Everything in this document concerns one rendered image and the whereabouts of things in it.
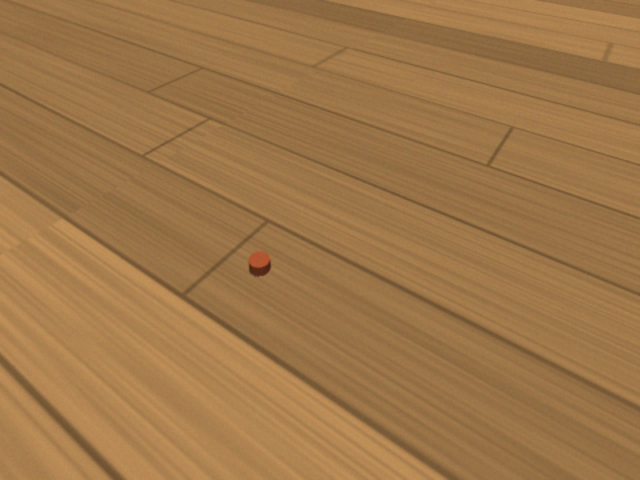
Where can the tin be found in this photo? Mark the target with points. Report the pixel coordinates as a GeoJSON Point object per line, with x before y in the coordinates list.
{"type": "Point", "coordinates": [259, 263]}

